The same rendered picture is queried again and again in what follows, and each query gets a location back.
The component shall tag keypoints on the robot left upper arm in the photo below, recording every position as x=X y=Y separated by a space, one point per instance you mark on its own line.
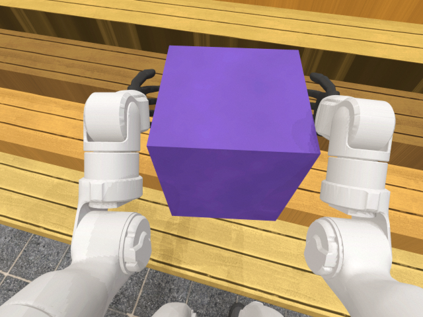
x=108 y=246

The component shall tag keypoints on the robot right upper arm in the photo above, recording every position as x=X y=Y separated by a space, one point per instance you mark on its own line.
x=354 y=258

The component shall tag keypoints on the carton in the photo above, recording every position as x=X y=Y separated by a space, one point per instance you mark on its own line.
x=232 y=135

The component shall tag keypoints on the robot left forearm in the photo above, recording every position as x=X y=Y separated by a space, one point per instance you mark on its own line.
x=112 y=123

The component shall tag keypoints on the right robot hand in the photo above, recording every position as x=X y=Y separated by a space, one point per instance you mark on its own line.
x=327 y=85

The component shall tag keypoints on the robot right forearm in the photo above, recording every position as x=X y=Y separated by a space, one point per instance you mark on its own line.
x=360 y=133

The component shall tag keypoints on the right robot shin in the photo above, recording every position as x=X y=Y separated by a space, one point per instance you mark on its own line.
x=252 y=303

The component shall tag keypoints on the robot left thigh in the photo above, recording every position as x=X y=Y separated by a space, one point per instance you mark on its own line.
x=175 y=309

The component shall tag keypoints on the left robot hand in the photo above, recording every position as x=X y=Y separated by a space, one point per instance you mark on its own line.
x=140 y=78

